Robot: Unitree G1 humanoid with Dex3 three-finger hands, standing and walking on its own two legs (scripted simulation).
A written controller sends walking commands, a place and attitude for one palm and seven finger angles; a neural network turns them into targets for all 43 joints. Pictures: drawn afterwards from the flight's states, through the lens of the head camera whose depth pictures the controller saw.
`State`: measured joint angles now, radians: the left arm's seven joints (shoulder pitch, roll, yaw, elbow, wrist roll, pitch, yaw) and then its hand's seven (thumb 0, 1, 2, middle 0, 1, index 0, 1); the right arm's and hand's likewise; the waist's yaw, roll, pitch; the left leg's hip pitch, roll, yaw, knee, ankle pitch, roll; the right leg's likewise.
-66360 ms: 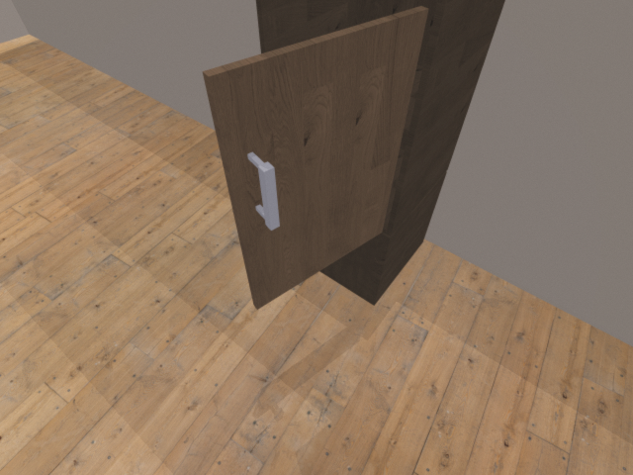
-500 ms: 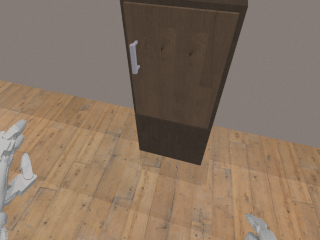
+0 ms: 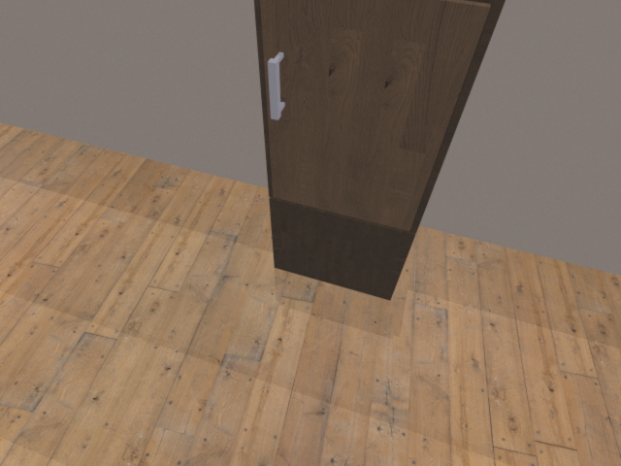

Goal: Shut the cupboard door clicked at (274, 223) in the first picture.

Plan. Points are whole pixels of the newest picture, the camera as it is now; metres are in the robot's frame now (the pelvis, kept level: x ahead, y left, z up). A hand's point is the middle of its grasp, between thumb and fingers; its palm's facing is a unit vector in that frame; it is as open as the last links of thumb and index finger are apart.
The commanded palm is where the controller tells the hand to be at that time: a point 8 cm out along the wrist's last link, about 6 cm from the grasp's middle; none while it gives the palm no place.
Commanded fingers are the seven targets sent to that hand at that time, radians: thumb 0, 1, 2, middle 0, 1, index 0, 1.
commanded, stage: let the arm hang, fingers relaxed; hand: left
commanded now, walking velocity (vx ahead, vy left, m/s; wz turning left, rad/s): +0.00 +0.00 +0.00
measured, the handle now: (277, 86) +0.86 +0.13 +0.04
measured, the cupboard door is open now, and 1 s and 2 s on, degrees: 0 0 0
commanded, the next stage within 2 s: look to check the result in 0.56 s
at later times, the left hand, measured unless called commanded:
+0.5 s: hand out of the picture +0.00 +0.17 -0.18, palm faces +0.01 -0.99 -0.16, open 7.4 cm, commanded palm none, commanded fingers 0.00 0.90 0.90 -0.20 -0.30 -0.20 -0.30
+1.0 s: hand out of the picture +0.01 +0.19 -0.17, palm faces -0.01 -0.98 -0.22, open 7.4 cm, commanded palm none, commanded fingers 0.00 0.90 0.90 -0.20 -0.30 -0.20 -0.30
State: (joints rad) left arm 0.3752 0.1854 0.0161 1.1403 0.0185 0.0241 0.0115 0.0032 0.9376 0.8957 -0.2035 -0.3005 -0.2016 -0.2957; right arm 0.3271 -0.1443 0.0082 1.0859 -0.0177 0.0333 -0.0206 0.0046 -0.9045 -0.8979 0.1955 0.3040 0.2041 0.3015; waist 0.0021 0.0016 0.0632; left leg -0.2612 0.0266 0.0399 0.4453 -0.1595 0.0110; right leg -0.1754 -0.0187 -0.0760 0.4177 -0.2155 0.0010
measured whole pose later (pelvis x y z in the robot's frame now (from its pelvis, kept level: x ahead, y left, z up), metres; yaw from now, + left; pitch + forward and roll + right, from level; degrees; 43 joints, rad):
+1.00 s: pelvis +0.01 +0.00 +0.00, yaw -1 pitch -2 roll +0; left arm 0.28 0.19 0.02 1.15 0.02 0.00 0.02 0.00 0.90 0.90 -0.20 -0.30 -0.20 -0.30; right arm 0.27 -0.18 -0.01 1.11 -0.01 0.01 -0.02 0.00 -0.91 -0.90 0.19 0.30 0.20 0.30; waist -0.01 0.01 0.05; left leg -0.20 0.02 0.07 0.39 -0.15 0.01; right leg -0.14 -0.02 -0.05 0.40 -0.22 0.00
